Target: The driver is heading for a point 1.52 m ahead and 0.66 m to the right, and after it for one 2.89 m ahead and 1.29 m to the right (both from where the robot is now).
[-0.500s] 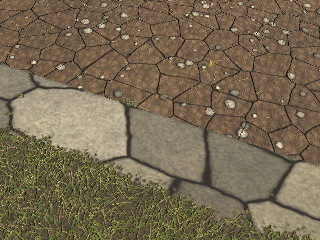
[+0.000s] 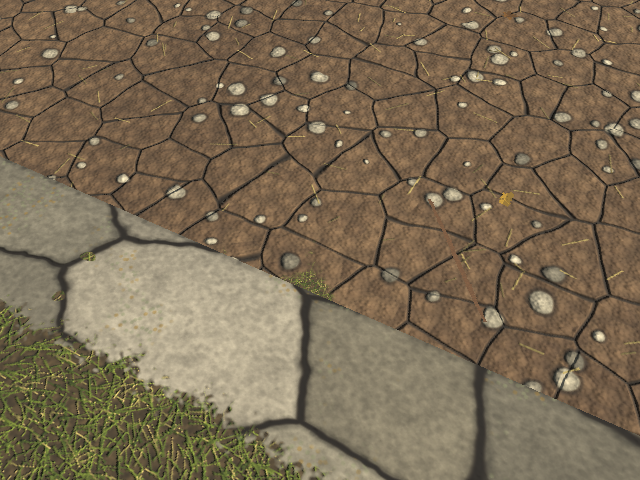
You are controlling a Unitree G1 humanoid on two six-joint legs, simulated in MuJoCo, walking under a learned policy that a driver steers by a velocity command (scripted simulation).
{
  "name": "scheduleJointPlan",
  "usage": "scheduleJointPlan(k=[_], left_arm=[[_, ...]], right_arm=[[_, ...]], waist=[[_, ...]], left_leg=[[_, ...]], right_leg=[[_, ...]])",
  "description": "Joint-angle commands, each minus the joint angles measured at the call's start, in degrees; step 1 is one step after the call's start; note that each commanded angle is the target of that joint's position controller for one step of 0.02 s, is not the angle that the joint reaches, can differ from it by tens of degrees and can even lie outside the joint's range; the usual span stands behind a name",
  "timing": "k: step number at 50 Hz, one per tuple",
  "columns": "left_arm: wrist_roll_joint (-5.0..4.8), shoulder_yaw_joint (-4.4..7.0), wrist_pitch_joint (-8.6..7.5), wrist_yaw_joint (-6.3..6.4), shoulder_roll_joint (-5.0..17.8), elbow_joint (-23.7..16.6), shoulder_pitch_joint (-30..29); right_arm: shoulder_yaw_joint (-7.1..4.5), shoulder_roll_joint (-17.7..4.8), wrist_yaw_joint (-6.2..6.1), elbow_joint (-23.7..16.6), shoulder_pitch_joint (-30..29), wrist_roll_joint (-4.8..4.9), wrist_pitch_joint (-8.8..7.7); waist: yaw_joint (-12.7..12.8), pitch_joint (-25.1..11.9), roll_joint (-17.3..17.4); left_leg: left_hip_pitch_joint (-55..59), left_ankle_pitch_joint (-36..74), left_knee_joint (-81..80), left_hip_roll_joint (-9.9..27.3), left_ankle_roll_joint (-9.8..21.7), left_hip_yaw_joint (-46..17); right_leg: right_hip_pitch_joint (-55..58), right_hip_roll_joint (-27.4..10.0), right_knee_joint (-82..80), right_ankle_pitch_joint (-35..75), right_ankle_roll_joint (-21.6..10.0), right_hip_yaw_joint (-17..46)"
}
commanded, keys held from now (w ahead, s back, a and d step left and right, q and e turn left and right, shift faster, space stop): w+e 0.92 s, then w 0.08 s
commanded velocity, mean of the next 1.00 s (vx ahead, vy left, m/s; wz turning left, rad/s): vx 0.50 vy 0.00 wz -0.51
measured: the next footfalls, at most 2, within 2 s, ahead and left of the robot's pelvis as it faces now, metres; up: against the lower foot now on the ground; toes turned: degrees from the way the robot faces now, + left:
left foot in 0.14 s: +0.23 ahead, +0.12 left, +0.00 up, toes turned -4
right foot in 0.66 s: +0.44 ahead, -0.15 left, +0.00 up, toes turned -28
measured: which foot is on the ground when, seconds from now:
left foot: up 0.00-0.12, down 0.14-0.66, up 0.68-1.00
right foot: down 0.00-0.14, up 0.16-0.64, down 0.66-1.00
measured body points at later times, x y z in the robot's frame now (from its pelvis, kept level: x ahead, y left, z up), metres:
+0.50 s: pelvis +0.24 +0.02 +0.00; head +0.27 +0.02 +0.45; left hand +0.47 +0.22 -0.12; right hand +0.16 -0.23 -0.13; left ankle +0.19 +0.12 -0.75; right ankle +0.33 -0.15 -0.68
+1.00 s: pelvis +0.47 -0.12 +0.00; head +0.49 -0.15 +0.45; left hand +0.63 +0.11 -0.12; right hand +0.48 -0.42 -0.11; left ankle +0.69 -0.05 -0.68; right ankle +0.40 -0.13 -0.75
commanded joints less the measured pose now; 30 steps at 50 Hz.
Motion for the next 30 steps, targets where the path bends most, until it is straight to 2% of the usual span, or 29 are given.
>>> scheduleJointPlan(k=[1, 3, 4, 5, 6, 7, 8, 9, 10, 11, 13, 16, 19, 22, 24, 27, 29, 30], left_arm=[[0.27, 2.10, -0.41, 0.56, 9.80, -2.25, 1.83], [0.63, 2.44, -0.10, 0.91, 10.75, -2.51, 1.01], [0.78, 2.67, 0.04, 1.06, 11.27, -2.78, 0.04], [0.71, 2.84, 0.10, 1.08, 11.66, -3.08, -1.13], [0.38, 2.65, 0.02, 0.88, 10.74, -3.22, -1.34], [-0.21, 1.92, -0.29, 0.67, 7.81, -5.63, -2.36], [-1.87, 0.89, 0.05, 0.88, 2.44, -7.38, 3.92], [-0.07, 2.15, 1.13, 1.37, 8.62, -5.80, 2.26], [0.42, 2.58, 1.42, 0.84, 8.96, -5.96, -1.36], [0.48, 2.41, 1.56, 0.29, 7.46, -6.32, -3.26], [1.64, 2.56, 2.92, -0.61, 6.57, -6.24, -3.65], [1.78, 2.48, 4.24, -1.49, 5.44, -7.71, -6.58], [1.95, 2.34, 4.64, -2.11, 5.30, -9.88, -12.16], [1.73, 1.70, 4.54, -2.67, 4.61, -12.07, -17.90], [1.80, 1.16, 4.37, -3.11, 4.12, -13.53, -21.88], [2.05, 0.89, 4.26, -3.53, 4.52, -15.69, -26.49], [2.30, 1.04, 4.19, -3.49, 5.02, -16.51, -27.45], [2.39, 1.22, 4.20, -3.29, 5.31, -16.53, -26.73]], right_arm=[[-0.36, -3.24, -0.36, -4.98, -6.17, 0.49, -1.05], [-0.71, -4.48, -0.72, -5.43, -6.07, 0.69, -1.55], [-1.01, -5.25, -0.95, -4.96, -3.90, 0.74, -1.90], [-1.48, -6.13, -1.32, -3.61, 0.70, 0.66, -2.39], [-2.35, -8.17, -2.01, -1.34, 8.12, -0.04, -3.24], [-3.51, -12.77, -2.94, -0.69, 17.73, -1.53, -3.83], [-4.83, -17.62, -3.13, -0.83, 18.34, -1.71, -2.83], [-4.18, -12.61, -2.95, -1.34, 15.61, -0.49, -2.01], [-2.95, -7.95, -2.75, -1.95, 11.57, -0.10, -2.08], [-2.48, -5.97, -2.52, -1.84, 9.23, 0.04, -2.41], [-2.09, -4.46, -2.75, -0.91, 8.88, 0.51, -3.18], [-2.54, -5.13, -2.66, 0.48, 11.03, 1.25, -4.49], [-2.90, -5.61, -2.63, 1.77, 13.24, 1.11, -4.58], [-3.02, -5.76, -2.47, 2.82, 14.55, 0.84, -4.35], [-3.27, -6.59, -2.53, 3.34, 15.47, 0.85, -4.26], [-3.73, -8.00, -2.85, 4.61, 18.13, 0.80, -3.71], [-3.93, -8.78, -3.12, 5.38, 19.23, 0.72, -2.90], [-4.06, -9.51, -3.28, 5.59, 19.19, 0.67, -2.51]], waist=[[-0.28, 0.85, -6.46], [-1.16, 0.43, -7.02], [-2.40, -0.17, -7.31], [-4.63, -1.86, -6.90], [-7.64, -6.12, -3.71], [-11.29, -14.60, 2.77], [-8.18, -19.77, 14.55], [-7.76, -15.12, 6.36], [-6.49, -7.61, 1.62], [-5.37, -4.08, 1.32], [-3.46, -1.69, 4.12], [-2.65, -1.65, 3.08], [-3.16, -0.21, 2.18], [-4.04, 1.33, 2.15], [-5.00, 2.13, 2.27], [-6.31, 3.32, 1.99], [-6.35, 3.27, 2.16], [-5.73, 2.42, 2.67]], left_leg=[[4.24, 1.43, -4.81, -3.05, -0.51, 2.39], [7.05, -2.33, -7.41, -3.59, 0.37, 1.36], [10.44, -4.62, -9.33, -4.13, 0.96, 1.02], [16.90, -5.95, -12.41, -5.21, 1.81, 1.34], [27.86, -5.31, -15.66, -3.84, 3.44, -0.10], [41.40, -13.64, -17.32, 9.25, 6.68, -13.03], [52.58, -18.29, -22.65, 22.34, 12.70, -34.72], [46.74, -24.89, -24.62, 20.74, 13.24, -36.93], [39.64, -23.63, -25.80, 17.47, 11.70, -28.10], [34.21, -16.34, -27.73, 14.72, 10.41, -20.71], [28.89, -7.22, -29.77, 10.80, 8.15, -11.08], [28.68, 1.54, -31.27, 10.45, 8.73, -4.73], [30.05, 4.73, -32.27, 10.29, 9.29, 0.35], [30.43, 6.98, -32.22, 9.13, 8.87, 5.38], [30.87, 7.88, -31.92, 9.24, 8.48, 7.98], [34.88, 11.04, -30.54, 10.85, 7.93, 10.32], [38.25, 18.41, -27.19, 11.47, 7.22, 12.20], [39.44, 27.23, -23.77, 11.52, 6.77, 13.44]], right_leg=[[-2.91, -14.25, -0.85, 24.81, -7.02, 10.41], [-1.45, -15.50, 1.91, 25.82, -6.49, 12.81], [-1.43, -15.74, 3.99, 26.22, -5.92, 13.81], [-2.37, -14.93, 8.44, 28.21, -5.12, 13.80], [-5.51, -11.65, 18.21, 27.27, -3.89, 11.41], [-14.00, -7.70, 34.05, 13.89, -2.49, 7.96], [-31.75, 0.25, 49.04, -18.23, -0.77, 1.64], [-36.56, -3.45, 54.91, -17.41, -1.40, 3.89], [-36.78, -5.85, 54.91, -11.85, -1.46, 5.00], [-35.24, -7.55, 53.16, -8.13, -0.86, 4.69], [-32.44, -9.17, 51.30, -5.43, 0.55, 3.91], [-34.26, -9.60, 51.42, -1.29, 1.78, 3.20], [-39.03, -10.39, 48.59, 4.00, 2.77, 2.67], [-39.02, -10.20, 39.84, 9.67, 3.00, 0.94], [-36.88, -9.91, 33.39, 12.37, 2.33, -1.07], [-35.25, -9.14, 27.14, 9.80, 0.30, -4.13], [-33.40, -7.61, 24.38, 5.29, -1.54, -6.03], [-30.83, -5.95, 23.34, 2.25, -2.65, -7.26]])
Keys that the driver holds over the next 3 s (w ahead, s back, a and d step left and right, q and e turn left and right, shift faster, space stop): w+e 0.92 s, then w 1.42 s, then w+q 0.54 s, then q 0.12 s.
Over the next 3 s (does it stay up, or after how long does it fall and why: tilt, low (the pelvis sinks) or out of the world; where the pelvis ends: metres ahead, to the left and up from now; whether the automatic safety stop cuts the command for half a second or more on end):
stays up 1.34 -0.78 -0.03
